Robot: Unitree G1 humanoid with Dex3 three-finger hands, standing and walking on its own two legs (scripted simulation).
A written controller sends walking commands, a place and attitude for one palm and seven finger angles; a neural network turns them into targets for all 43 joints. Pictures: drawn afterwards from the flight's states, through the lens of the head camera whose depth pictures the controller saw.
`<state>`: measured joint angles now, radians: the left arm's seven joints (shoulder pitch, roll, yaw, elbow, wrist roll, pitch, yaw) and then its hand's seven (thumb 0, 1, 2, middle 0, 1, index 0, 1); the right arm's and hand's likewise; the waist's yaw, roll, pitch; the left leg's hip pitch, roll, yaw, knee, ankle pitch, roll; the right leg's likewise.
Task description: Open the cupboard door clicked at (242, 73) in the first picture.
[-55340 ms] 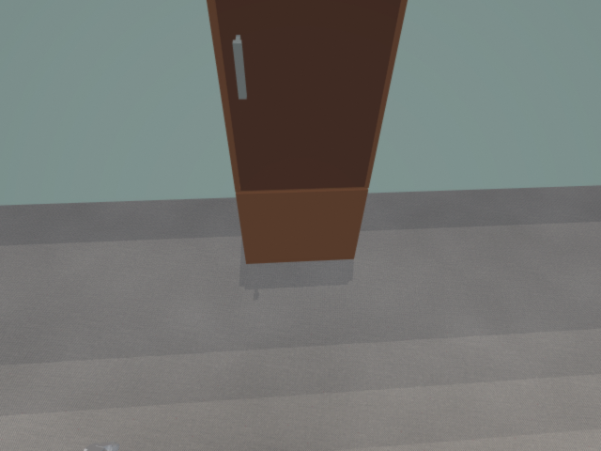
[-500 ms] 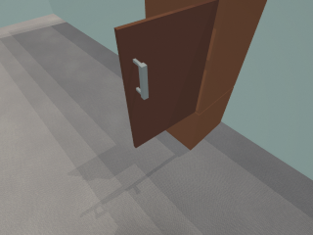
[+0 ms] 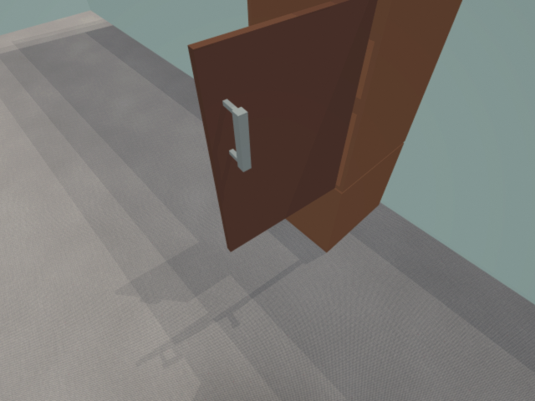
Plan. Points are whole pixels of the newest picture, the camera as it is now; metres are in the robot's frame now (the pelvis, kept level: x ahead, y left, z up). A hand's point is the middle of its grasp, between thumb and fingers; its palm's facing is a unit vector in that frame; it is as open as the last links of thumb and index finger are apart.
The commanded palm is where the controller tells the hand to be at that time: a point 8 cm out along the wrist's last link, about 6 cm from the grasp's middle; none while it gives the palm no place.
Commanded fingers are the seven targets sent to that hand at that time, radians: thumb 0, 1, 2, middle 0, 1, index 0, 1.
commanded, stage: look to check the result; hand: left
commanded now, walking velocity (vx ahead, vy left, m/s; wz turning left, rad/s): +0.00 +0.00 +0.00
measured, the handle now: (236, 136) +0.55 +0.09 +0.08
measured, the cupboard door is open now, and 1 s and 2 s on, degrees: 83 83 83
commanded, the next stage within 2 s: stand and wait in 0.28 s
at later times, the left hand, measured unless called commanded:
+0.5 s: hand out of the picture +0.09 +0.22 -0.16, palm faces -0.01 -0.95 -0.31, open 7.4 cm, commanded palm none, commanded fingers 0.00 0.90 0.90 -0.20 -0.30 -0.20 -0.30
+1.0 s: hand out of the picture +0.09 +0.21 -0.16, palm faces -0.01 -0.95 -0.31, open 7.4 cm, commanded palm none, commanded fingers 0.00 0.90 0.90 -0.20 -0.30 -0.20 -0.30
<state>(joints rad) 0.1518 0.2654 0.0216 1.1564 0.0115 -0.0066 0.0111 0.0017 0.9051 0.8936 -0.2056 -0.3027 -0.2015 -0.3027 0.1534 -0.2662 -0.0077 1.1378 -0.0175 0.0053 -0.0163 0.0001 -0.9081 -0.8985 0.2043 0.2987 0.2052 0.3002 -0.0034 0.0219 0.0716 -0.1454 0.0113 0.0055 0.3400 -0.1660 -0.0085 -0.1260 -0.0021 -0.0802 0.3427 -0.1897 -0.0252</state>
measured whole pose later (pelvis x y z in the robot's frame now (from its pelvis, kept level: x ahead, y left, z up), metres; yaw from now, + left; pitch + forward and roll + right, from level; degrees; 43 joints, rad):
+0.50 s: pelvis +0.02 -0.01 +0.00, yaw +0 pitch -1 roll +0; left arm 0.11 0.28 0.01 1.14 0.01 -0.02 0.01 0.00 0.90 0.89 -0.21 -0.30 -0.20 -0.30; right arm 0.11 -0.29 0.00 1.13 -0.02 0.00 -0.02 0.00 -0.91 -0.90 0.21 0.30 0.21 0.30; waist -0.01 0.02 0.05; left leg -0.11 0.02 0.00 0.30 -0.17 -0.02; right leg -0.09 0.01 -0.08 0.31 -0.20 -0.04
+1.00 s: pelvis +0.03 -0.01 +0.00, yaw -1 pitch -1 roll +0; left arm 0.13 0.27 0.02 1.14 0.01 -0.02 0.01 0.00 0.90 0.89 -0.21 -0.30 -0.20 -0.30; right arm 0.14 -0.28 0.00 1.14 -0.01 0.00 -0.02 0.00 -0.91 -0.90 0.21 0.30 0.21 0.30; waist -0.01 0.02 0.06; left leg -0.09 0.03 0.01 0.30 -0.18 -0.03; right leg -0.07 0.02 -0.07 0.30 -0.21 -0.04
